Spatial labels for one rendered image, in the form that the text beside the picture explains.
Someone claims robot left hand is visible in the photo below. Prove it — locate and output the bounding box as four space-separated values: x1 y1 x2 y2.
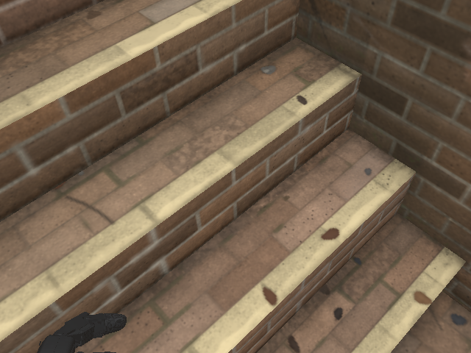
37 312 127 353

